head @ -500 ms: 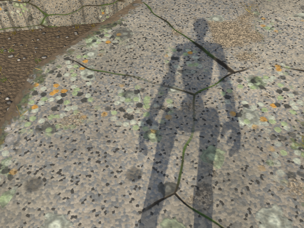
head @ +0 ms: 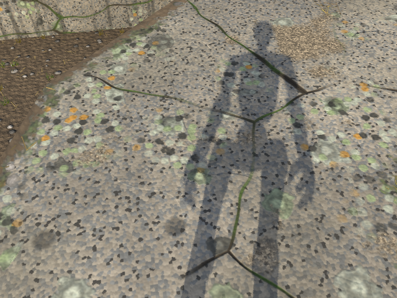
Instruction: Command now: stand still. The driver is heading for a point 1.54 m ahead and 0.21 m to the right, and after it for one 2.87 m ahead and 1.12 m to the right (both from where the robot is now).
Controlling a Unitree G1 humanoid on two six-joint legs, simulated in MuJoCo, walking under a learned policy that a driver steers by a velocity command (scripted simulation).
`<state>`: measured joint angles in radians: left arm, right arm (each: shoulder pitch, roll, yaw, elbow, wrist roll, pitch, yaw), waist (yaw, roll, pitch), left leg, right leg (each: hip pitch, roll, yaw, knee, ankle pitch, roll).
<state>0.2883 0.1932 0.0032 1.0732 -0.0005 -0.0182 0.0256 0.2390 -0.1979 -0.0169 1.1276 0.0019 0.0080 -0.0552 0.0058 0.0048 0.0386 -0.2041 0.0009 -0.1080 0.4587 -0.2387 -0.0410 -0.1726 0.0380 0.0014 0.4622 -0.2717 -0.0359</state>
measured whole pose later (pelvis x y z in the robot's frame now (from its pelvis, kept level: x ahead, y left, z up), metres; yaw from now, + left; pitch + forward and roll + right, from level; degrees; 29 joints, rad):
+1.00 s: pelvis +0.15 +0.06 +0.01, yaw +0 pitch +2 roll +0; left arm 0.11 0.26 0.04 0.91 -0.02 -0.07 0.00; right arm 0.45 -0.16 0.00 1.08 -0.01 -0.07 -0.02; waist -0.05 -0.04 0.02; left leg 0.00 -0.05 0.04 0.24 -0.27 0.05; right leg -0.61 -0.07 -0.01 0.77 -0.09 -0.02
